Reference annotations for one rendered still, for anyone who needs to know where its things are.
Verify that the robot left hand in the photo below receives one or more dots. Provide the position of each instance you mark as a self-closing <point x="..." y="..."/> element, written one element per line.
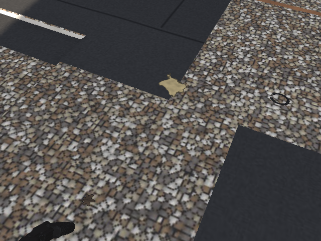
<point x="47" y="231"/>

